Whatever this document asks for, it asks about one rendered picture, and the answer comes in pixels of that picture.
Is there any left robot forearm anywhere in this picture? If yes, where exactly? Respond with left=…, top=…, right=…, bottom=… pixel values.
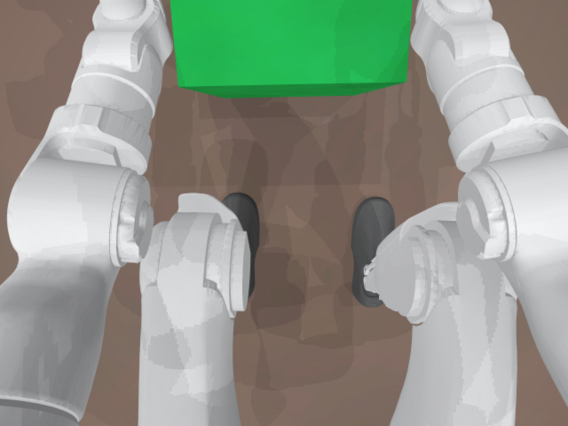
left=7, top=0, right=173, bottom=252

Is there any robot right shin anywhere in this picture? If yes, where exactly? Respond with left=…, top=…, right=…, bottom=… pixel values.
left=364, top=201, right=517, bottom=312

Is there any robot left upper arm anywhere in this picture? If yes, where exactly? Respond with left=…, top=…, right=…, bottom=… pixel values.
left=0, top=157, right=154, bottom=426

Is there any robot right upper arm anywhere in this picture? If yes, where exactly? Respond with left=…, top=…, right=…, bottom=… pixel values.
left=455, top=146, right=568, bottom=407

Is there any robot left thigh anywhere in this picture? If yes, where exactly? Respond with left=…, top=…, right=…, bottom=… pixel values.
left=138, top=212, right=250, bottom=426

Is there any carton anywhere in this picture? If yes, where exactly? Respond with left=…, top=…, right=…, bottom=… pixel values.
left=170, top=0, right=412, bottom=99

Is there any right robot forearm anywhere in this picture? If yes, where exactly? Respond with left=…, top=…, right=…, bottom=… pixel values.
left=410, top=0, right=568, bottom=173

